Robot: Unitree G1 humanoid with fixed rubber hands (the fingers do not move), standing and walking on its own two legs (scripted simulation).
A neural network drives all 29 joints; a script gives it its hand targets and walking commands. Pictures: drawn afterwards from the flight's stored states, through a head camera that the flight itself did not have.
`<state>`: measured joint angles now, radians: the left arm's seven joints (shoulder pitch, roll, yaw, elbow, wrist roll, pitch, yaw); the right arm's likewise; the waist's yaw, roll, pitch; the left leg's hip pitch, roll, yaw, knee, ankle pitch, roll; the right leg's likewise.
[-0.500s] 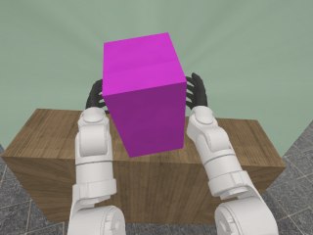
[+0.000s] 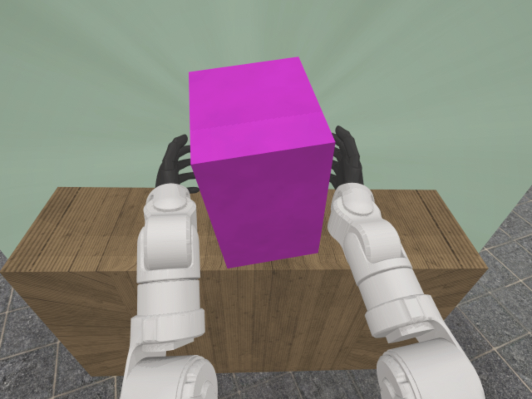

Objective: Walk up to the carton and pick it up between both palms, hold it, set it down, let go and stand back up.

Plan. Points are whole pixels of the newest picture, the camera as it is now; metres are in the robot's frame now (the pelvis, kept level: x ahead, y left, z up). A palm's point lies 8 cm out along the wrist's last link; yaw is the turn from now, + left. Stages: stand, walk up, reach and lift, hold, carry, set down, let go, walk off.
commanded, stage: hold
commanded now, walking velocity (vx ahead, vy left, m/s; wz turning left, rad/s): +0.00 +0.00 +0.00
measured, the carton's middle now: (259, 171) +0.43 +0.00 +0.16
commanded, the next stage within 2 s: none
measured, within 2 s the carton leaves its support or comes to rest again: neither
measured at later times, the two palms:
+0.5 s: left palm (155, 192) +0.36 +0.15 +0.18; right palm (331, 177) +0.37 -0.10 +0.20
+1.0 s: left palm (167, 192) +0.35 +0.13 +0.19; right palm (346, 185) +0.36 -0.12 +0.19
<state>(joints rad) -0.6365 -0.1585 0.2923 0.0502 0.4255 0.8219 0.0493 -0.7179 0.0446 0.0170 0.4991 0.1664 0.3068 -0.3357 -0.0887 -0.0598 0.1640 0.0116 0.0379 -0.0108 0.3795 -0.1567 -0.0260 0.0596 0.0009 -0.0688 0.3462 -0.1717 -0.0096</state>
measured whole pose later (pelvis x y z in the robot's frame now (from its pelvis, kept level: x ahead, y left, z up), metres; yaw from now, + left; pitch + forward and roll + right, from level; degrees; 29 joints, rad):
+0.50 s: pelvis +0.00 +0.00 +0.00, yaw +2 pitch -14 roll -1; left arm -0.63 -0.14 0.31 0.05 0.44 0.82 0.01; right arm -0.73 0.10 -0.03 0.51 0.13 0.31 -0.33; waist -0.09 -0.09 0.16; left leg 0.01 0.03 -0.05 0.39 -0.16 -0.03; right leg 0.08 0.00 -0.10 0.33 -0.18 -0.01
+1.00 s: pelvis -0.01 +0.00 +0.00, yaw +0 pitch -14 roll +0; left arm -0.65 -0.18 0.33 0.04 0.48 0.83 0.00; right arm -0.72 0.07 -0.02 0.53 0.12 0.30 -0.30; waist -0.09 -0.07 0.16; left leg 0.03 0.03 -0.01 0.33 -0.12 -0.02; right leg 0.07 0.00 -0.07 0.33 -0.15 -0.01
